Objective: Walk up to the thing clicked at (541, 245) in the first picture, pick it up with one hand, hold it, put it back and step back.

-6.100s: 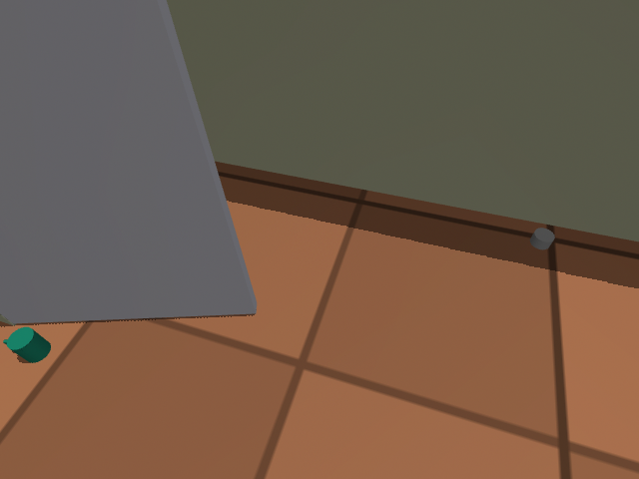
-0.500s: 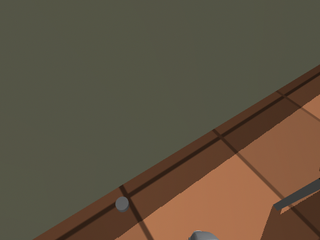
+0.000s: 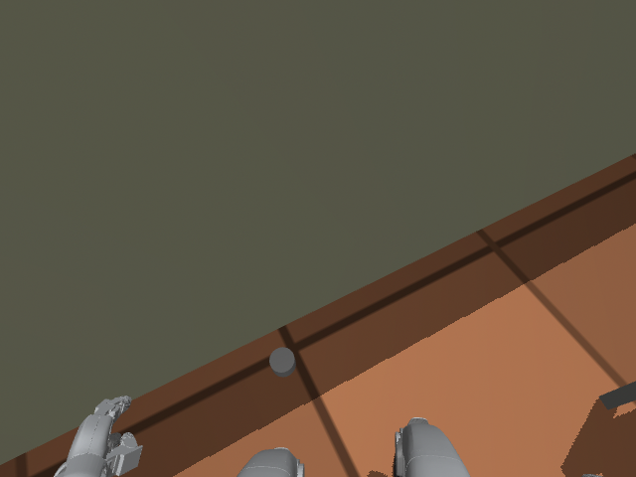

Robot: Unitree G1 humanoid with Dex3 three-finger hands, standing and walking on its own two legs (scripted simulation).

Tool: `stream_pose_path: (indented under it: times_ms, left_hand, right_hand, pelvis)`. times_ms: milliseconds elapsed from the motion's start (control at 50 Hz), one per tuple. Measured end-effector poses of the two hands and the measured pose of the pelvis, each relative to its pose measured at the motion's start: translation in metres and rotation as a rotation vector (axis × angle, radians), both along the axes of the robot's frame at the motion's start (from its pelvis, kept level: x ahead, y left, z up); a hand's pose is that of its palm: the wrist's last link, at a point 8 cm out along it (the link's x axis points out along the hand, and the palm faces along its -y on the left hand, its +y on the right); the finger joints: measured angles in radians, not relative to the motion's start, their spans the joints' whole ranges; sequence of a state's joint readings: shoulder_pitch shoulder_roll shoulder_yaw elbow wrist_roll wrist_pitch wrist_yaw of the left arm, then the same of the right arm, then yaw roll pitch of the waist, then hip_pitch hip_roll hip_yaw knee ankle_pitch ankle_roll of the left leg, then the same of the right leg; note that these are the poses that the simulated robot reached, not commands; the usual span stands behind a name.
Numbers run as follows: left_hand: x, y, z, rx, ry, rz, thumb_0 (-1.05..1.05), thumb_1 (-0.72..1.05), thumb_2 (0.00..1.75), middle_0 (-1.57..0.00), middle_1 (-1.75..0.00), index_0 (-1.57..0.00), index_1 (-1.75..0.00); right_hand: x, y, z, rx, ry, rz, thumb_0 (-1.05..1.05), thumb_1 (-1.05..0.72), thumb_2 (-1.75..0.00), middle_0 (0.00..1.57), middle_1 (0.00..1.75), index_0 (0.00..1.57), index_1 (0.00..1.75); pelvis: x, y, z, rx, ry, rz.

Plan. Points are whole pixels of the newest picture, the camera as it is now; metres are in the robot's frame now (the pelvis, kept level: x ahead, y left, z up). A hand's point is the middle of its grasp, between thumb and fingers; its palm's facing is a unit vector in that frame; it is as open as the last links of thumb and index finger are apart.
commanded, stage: walk up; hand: left
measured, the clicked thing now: (282, 362) +0.45 +0.17 -0.71
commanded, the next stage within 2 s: none
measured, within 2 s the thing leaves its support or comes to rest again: neither
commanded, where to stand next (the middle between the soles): +0.11 -0.05 m, yaw -3 degrees
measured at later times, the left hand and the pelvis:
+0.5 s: hand out of the picture +0.11 +0.21 -0.11, palm faces -0.06 -0.90 -0.42, open 7.4 cm; pelvis +0.03 -0.06 +0.02, yaw -2 degrees
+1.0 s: hand out of the picture +0.08 +0.28 -0.11, palm faces -0.02 -0.89 -0.46, open 7.4 cm; pelvis +0.02 -0.03 +0.02, yaw +1 degrees
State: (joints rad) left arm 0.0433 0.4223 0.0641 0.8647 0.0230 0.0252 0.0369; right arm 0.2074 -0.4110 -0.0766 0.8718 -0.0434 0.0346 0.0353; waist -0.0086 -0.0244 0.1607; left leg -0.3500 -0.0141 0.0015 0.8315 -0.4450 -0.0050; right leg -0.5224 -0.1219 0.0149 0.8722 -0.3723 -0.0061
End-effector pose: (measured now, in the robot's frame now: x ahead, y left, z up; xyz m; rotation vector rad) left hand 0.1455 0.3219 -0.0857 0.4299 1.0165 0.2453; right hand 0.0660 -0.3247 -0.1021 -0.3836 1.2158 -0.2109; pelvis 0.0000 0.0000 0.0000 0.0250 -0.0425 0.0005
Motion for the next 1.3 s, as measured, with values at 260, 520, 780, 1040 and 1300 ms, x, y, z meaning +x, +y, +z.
stream_pose_path:
  times_ms: [260, 520, 780, 1040, 1300]
  left_hand:
    - [-0.101, 0.007, -0.010, -0.080, 0.295, 0.064, 0.01, 0.91, 0.90, -0.20, -0.30, -0.20, -0.30]
    - [-0.038, -0.072, 0.017, -0.028, 0.111, -0.013, 0.01, 0.90, 0.90, -0.20, -0.30, -0.21, -0.30]
    - [-0.040, -0.039, 0.055, 0.116, 0.014, 0.031, 0.01, 0.90, 0.90, -0.21, -0.30, -0.21, -0.30]
    - [-0.069, -0.013, 0.014, -0.027, 0.146, 0.035, 0.01, 0.90, 0.90, -0.20, -0.30, -0.21, -0.30]
    - [-0.044, -0.072, 0.002, -0.039, 0.139, 0.049, 0.01, 0.90, 0.90, -0.20, -0.30, -0.21, -0.30]
  right_hand:
    - [-0.017, -0.004, 0.046, -0.054, -0.068, -0.015, 0.00, -0.90, -0.90, 0.21, 0.30, 0.21, 0.31]
    - [0.002, -0.076, 0.015, -0.019, 0.003, -0.077, 0.00, -0.90, -0.90, 0.20, 0.30, 0.21, 0.30]
    - [0.033, -0.036, -0.017, 0.104, -0.017, 0.009, 0.00, -0.90, -0.90, 0.20, 0.30, 0.21, 0.30]
    - [-0.013, -0.019, 0.025, 0.033, -0.026, 0.000, 0.00, -0.90, -0.90, 0.21, 0.30, 0.21, 0.31]
    - [0.023, -0.077, 0.004, -0.028, 0.048, -0.028, 0.00, -0.90, -0.90, 0.20, 0.30, 0.21, 0.30]
  pelvis:
    - [0.010, -0.008, 0.025, -0.024, -0.006, -0.047]
    - [0.033, -0.064, 0.022, -0.032, -0.015, -0.037]
    - [0.014, -0.047, 0.019, -0.008, -0.017, 0.012]
    - [0.023, -0.029, 0.024, -0.001, -0.024, 0.017]
    - [0.045, -0.063, 0.011, -0.024, -0.026, 0.021]
